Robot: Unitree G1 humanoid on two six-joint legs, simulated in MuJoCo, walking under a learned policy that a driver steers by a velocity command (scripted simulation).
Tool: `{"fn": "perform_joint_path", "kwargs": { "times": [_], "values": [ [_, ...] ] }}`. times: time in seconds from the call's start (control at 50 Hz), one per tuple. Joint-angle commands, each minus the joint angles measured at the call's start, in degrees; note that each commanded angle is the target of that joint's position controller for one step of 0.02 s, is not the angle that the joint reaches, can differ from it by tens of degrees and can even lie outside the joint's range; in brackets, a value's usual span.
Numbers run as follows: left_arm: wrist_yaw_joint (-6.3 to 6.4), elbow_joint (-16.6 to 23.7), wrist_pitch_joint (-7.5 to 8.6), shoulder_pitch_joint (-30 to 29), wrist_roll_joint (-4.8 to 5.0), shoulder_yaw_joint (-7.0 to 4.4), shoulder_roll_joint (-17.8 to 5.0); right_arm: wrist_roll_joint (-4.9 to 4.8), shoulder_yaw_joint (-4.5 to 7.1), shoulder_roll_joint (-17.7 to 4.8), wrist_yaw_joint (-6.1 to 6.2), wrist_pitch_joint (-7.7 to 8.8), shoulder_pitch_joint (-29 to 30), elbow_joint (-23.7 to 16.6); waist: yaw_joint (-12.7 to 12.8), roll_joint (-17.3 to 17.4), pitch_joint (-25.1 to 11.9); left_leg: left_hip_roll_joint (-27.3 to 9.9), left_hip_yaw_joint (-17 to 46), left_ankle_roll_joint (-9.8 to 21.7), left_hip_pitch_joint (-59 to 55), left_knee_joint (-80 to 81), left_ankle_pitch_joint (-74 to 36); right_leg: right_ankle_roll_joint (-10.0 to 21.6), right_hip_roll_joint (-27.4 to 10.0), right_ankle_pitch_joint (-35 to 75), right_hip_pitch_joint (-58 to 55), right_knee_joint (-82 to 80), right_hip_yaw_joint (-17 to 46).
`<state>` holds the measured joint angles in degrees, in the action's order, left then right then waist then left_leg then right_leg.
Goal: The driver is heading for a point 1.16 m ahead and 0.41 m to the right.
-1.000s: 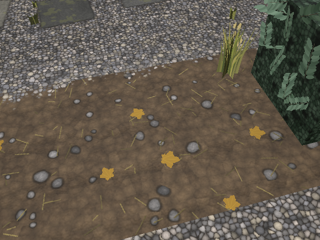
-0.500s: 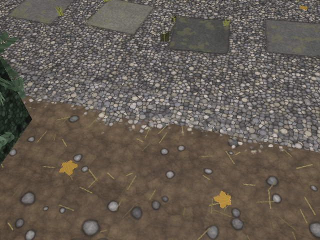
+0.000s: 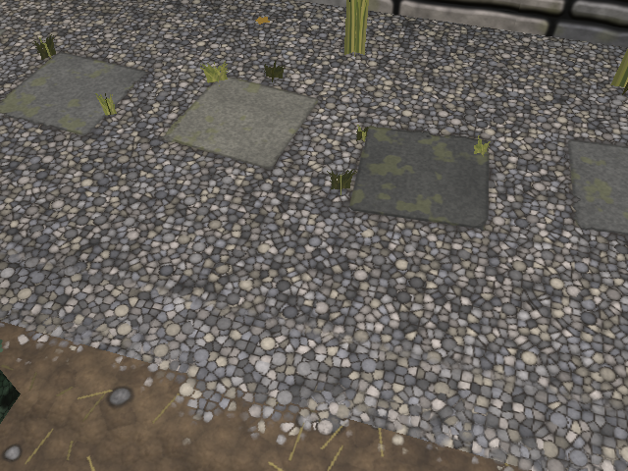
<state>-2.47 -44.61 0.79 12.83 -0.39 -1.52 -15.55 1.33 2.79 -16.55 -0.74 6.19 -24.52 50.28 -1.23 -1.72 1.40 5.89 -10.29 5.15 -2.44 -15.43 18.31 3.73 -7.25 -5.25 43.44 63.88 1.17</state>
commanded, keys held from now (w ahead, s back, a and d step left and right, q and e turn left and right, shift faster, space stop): w+e+shift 0.68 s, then w+shift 0.24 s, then w+q+shift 0.08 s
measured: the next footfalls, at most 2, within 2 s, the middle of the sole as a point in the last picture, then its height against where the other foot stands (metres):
right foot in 0.18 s outside the picture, level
left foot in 0.60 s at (352, 332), level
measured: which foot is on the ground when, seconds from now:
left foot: down 0.00-0.16, up 0.18-0.58, down 0.60-1.00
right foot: up 0.00-0.16, down 0.18-0.62, up 0.64-1.00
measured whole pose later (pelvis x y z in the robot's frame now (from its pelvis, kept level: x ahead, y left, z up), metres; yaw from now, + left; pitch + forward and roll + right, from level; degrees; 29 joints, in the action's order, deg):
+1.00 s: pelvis +0.88 -0.29 -0.02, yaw -45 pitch +3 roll +1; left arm -4.8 -32.5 2.4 -6.0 -2.6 1.3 -16.2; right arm 1.1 1.3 -16.3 -0.7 5.7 -34.0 53.7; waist -7.1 -1.1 0.6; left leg -1.2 -9.3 -2.1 -13.4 -6.9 22.0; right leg 7.7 0.2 -5.1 39.5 38.5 -2.7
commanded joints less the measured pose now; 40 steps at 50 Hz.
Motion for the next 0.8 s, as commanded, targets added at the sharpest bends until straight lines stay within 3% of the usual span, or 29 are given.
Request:
{"fn": "perform_joint_path", "kwargs": {
  "times": [0.02,0.06,0.1,0.12,0.14,0.16,0.18,0.2,0.22,0.24,0.26,0.28,0.32,0.34,0.4,0.44,0.48,0.52,0.56,0.58,0.6,0.62,0.64,0.66,0.68,0.7,0.74,0.76,0.8],
  "values": [
    [-1.18,4.28,0.82,-5.62,0.37,0.13,-1.09,-0.52,0.03,-2.96,0.06,2.2,5.32,-3.76,1.64,3.48,6.43,-11.73,-2.17,-1.25,11.37,11.29,-34.27,1.55,1.17,10.74,-5.27,-10.63,-5.4],
    [-2.02,5.49,1.14,-9.07,0.12,0.48,-0.91,-0.92,0.02,-4.58,0.91,2.36,3.69,-3.04,1.12,2.82,6.29,-13.07,-4.46,-2.67,7.15,11.51,-45.45,3.28,3.57,15.14,-8.79,-19.51,-9.32],
    [-2.19,5.01,1.08,-7.48,-0.16,0.13,-2.59,-0.8,0.43,-7.5,2.19,1.78,2.61,-2.92,2.65,5.3,2.9,-14.65,-5.6,-4.26,-0.33,5.25,-68.01,4.98,8.21,14.47,-13.53,-23.29,-12.79],
    [-1.98,4.07,0.87,-3.75,-0.1,-0.33,-4.16,-0.39,0.92,-9.47,2.98,0.9,3.14,-3.3,5.08,7.29,0.11,-15.82,-5.48,-4.8,-3.34,-0.59,-77.97,5.65,10.4,10.74,-17.26,-23.55,-13.5],
    [-1.6,2.33,0.61,3.32,-0.02,-1.15,-6.31,0.19,1.52,-11.37,3.62,-0.28,4.91,-4.01,9.23,8.97,-3.59,-17.06,-5.06,-4.89,-3.96,-9.83,-85.1,6.49,12.43,6.04,-24.19,-22.88,-13.36],
    [-1.03,-0.62,0.37,14.24,-0.08,-2.49,-9.01,0.79,2.07,-12.85,3.89,-1.51,8.08,-5.19,14.86,9.58,-8.19,-18.23,-4.03,-4.36,-1.05,-23.55,-86.58,8.12,13.56,1.18,-34.8,-22.12,-11.55],
    [0.02,-3.95,0.29,25.93,-0.2,-4.24,-11.87,1.19,2.36,-13.32,3.59,-2.44,11.45,-6.24,20.36,7.23,-11.53,-17.25,-3.02,-3.42,6.78,-43.68,-75.48,10.71,12.85,-3.84,-47.29,-26.08,-6.53],
    [1.29,-4.59,-0.01,23.4,0.65,-5.28,-13.4,1.66,0.84,-6.79,1.9,-2.13,12.72,-6.06,16.52,-2.56,-5.93,-7.36,-1.77,-3.13,21.55,-65.81,-17.45,12.59,9.28,-6.89,-51.03,-27.02,0.49],
    [1.39,-2.4,-0.88,16.65,-0.85,-6.4,-19.22,0.8,-1.1,-0.57,1.28,-0.81,7.48,-12.33,5.9,-15.67,-9.71,-0.64,5.74,-6.53,45.71,-84.39,11.52,22.88,-1.9,-1.53,-63.1,-31.21,29.24],
    [1.61,0.32,-0.91,14.82,-0.74,-6.89,-19.24,0.81,-1.94,-3.18,1.25,0.99,9.68,-15.39,8.09,-8.05,-15.79,-2.56,15.54,-5.42,53.73,-83.92,8.46,26.72,-7.29,-18.17,-66.34,-46.21,46.69],
    [2.16,0.13,-0.63,13.65,-0.75,-6.04,-14.61,1.09,-1.84,-5.77,1.08,2.0,13.49,-15.23,7.05,2.44,-7.66,-6.1,16.88,-4.71,54.13,-76.67,3.4,22.75,-7.03,-23.55,-57.65,-51.82,45.48],
    [2.25,-0.78,-0.23,11.83,-0.67,-5.24,-11.69,1.14,-1.77,-6.03,0.98,2.0,14.0,-14.89,3.45,7.19,-1.72,-8.64,16.17,-4.91,50.28,-69.54,0.73,19.47,-5.02,-19.49,-47.28,-52.29,39.79],
    [2.68,-0.5,1.53,9.45,-0.15,-4.31,-10.17,2.87,-2.44,-5.06,0.89,-0.64,13.49,-14.91,-0.63,8.19,2.26,-11.39,15.61,-6.91,43.03,-62.2,1.67,17.26,0.55,-10.04,-33.23,-52.43,29.62],
    [2.52,-0.27,2.33,8.86,0.09,-3.96,-9.74,3.15,-2.77,-4.51,0.75,-2.01,13.64,-15.15,-1.56,7.55,3.15,-12.43,14.66,-7.85,40.25,-57.87,2.43,16.72,2.91,-8.28,-27.74,-53.19,26.01],
    [2.23,0.38,3.73,9.03,0.3,-4.43,-11.14,2.37,-3.78,-3.06,-0.19,-2.87,23.14,-19.63,0.69,4.39,5.59,-12.56,10.45,-9.35,35.63,-40.55,-7.26,15.22,7.89,1.57,-19.92,-55.59,19.62],
    [1.85,0.16,3.68,10.65,0.78,-4.91,-11.52,1.22,-4.45,-1.54,-0.53,-2.58,27.79,-21.27,3.72,1.91,4.38,-10.59,9.24,-8.9,32.2,-29.02,-18.22,12.33,9.76,9.95,-22.17,-54.25,17.87],
    [1.5,-0.37,3.53,13.11,1.02,-5.43,-12.27,0.52,-4.43,-1.85,-0.41,-2.33,30.05,-21.96,6.55,-0.27,1.99,-8.21,8.67,-8.05,30.64,-22.59,-23.52,10.59,8.71,18.01,-28.64,-52.51,19.13],
    [1.85,-0.22,3.4,12.88,0.83,-5.82,-12.91,0.26,-4.05,-3.1,-0.1,-1.96,30.76,-22.68,6.76,-1.5,0.77,-7.09,10.03,-7.01,28.08,-16.86,-23.5,9.06,7.32,22.45,-33.93,-49.49,20.53],
    [2.24,0.55,3.53,10.71,0.52,-6.29,-14.81,0.21,-2.49,-6.75,0.81,-1.63,23.67,-20.68,3.12,-1.5,-4.54,-4.22,10.95,-5.99,17.25,-13.94,-18.25,6.34,7.3,34.82,-37.53,-40.1,21.5],
    [2.07,1.13,3.68,8.38,0.05,-6.65,-16.9,-0.22,-1.1,-9.63,1.56,-1.35,14.74,-18.56,-2.25,-1.53,-9.84,-4.19,11.48,-5.4,7.89,-14.63,-13.21,5.17,7.65,37.68,-37.22,-29.49,21.3],
    [1.87,2.21,4.23,4.24,-0.34,-6.41,-16.25,-0.05,0.39,-12.27,2.63,-1.16,1.29,-15.29,-9.82,-0.87,-15.44,-7.69,13.14,-4.56,-6.18,-16.46,-8.26,4.2,9.47,32.85,-30.52,-15.02,19.65],
    [2.03,4.04,4.86,3.42,-0.91,-3.98,-7.09,1.65,1.7,-15.51,3.76,-0.95,-10.39,-13.06,-12.0,9.9,-22.2,-21.65,27.08,-3.9,-19.24,-15.79,12.15,4.64,13.02,-4.77,-20.07,4.89,15.04],
    [1.7,8.09,4.44,12.41,2.6,-1.98,-2.67,3.22,2.71,-19.97,3.1,-1.3,-2.0,-14.42,-1.84,30.56,-28.39,-35.03,63.51,2.43,-24.73,-0.64,25.42,2.8,16.79,-24.52,-4.49,17.85,8.63],
    [2.44,5.31,3.13,8.25,0.38,-2.11,-7.95,2.66,2.26,-12.9,2.62,-1.79,5.57,-16.41,-2.64,16.34,-18.69,-31.34,60.34,3.3,-16.11,1.59,35.38,3.53,10.68,-16.95,1.15,20.02,6.9],
    [1.84,5.56,2.5,3.55,-0.75,-2.66,-9.73,1.99,1.07,-8.21,2.4,-2.03,8.41,-16.3,-2.9,9.18,-11.51,-28.4,48.22,2.69,-8.45,0.34,27.26,3.06,8.29,-12.14,1.16,17.14,5.0],
    [1.03,5.71,2.09,1.07,-1.45,-2.59,-9.35,2.18,0.62,-6.17,2.04,-2.03,7.63,-14.47,-2.66,3.52,-7.14,-25.75,40.14,2.41,-2.06,0.49,15.18,2.59,6.62,-10.54,-0.47,14.97,4.37],
    [-0.72,7.81,1.1,-1.55,-2.33,-1.52,-5.75,1.76,0.08,-4.59,1.75,-0.99,3.52,-9.86,-0.98,5.29,-2.35,-22.19,29.74,1.75,5.34,1.91,3.62,2.13,4.42,-10.93,-1.6,12.05,5.16],
    [-1.04,8.67,0.66,-2.38,-2.26,-0.93,-4.27,1.14,-0.16,-3.54,1.21,-0.26,2.25,-8.18,-0.18,6.13,-1.55,-21.51,27.13,1.61,6.31,2.89,-0.22,2.04,4.09,-11.3,-0.92,11.27,5.52],
    [-1.38,10.57,0.26,-4.76,-2.33,-0.05,-3.22,0.34,-0.19,-3.78,0.36,0.9,1.45,-6.53,1.1,6.25,0.73,-21.66,22.37,2.18,8.11,5.62,-7.72,1.6,3.88,-9.73,1.8,7.8,6.35]
  ]
}}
